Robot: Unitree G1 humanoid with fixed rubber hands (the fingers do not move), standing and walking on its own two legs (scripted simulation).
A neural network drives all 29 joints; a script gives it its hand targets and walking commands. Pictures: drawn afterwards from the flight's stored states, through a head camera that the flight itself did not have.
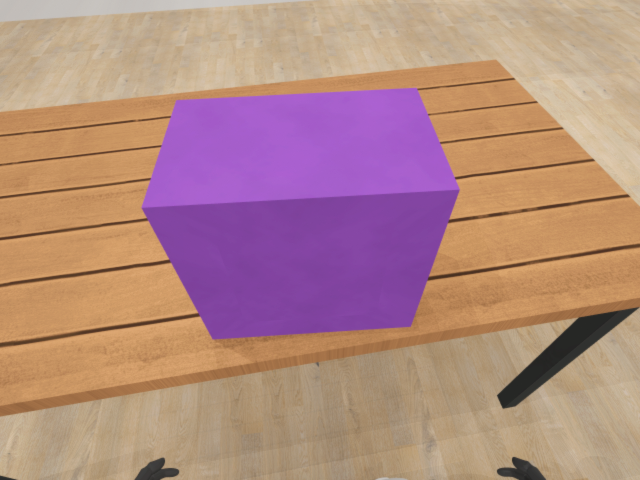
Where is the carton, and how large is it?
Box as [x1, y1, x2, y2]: [141, 88, 459, 338]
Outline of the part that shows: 416,88 176,100 141,207 212,338 410,326 459,190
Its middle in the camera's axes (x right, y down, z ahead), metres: -0.02 -0.02 +0.51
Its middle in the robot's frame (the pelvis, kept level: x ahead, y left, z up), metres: +0.41 +0.04 +0.09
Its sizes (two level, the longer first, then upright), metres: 0.288 0.179 0.271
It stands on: a table, 0.71 m high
